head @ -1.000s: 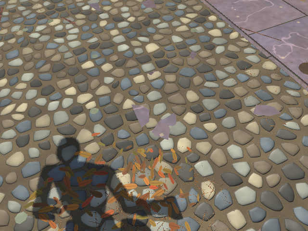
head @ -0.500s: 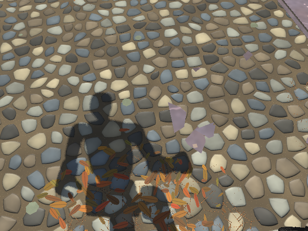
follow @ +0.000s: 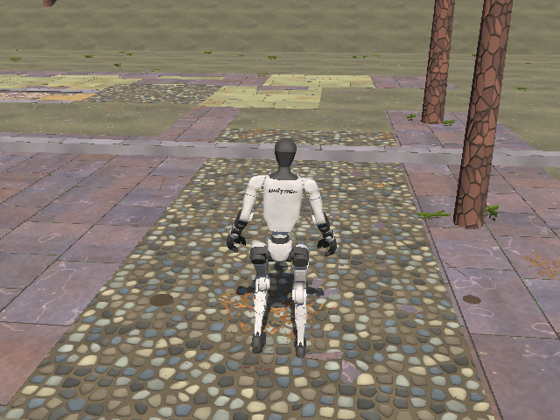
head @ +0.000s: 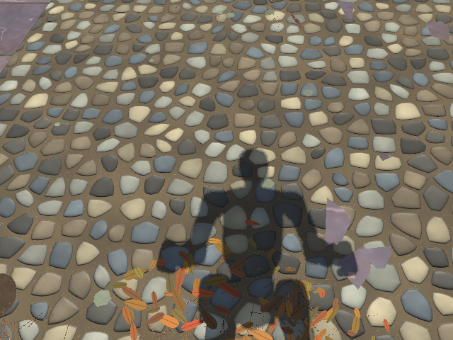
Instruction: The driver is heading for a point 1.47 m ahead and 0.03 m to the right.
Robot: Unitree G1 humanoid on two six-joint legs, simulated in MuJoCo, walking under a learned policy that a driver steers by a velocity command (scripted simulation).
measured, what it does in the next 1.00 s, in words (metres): walks ahead, turning left: left foot, then right foot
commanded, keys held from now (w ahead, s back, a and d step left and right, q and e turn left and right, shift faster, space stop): q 0.28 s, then w+q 0.02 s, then w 0.70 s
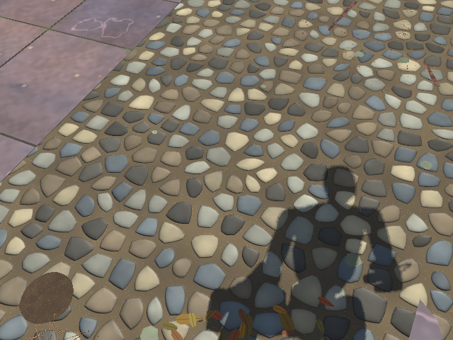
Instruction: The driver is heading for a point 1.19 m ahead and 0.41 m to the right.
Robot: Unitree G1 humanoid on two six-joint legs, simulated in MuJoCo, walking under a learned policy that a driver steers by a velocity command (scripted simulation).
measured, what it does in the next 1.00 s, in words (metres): walks ahead, turning right: left foot, then right foot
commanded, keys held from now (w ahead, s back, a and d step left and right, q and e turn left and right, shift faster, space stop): w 0.06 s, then w+e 0.94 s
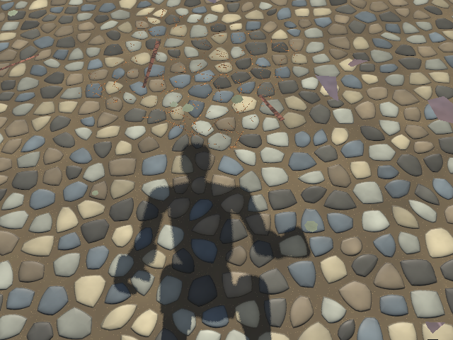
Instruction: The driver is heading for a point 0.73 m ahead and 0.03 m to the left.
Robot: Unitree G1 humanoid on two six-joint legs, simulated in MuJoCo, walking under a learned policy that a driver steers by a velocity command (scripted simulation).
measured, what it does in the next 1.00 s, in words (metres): walks ahead: left foot, then right foot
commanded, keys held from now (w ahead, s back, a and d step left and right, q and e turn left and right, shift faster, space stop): w+e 0.24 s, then w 0.46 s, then w+q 0.26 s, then no key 0.04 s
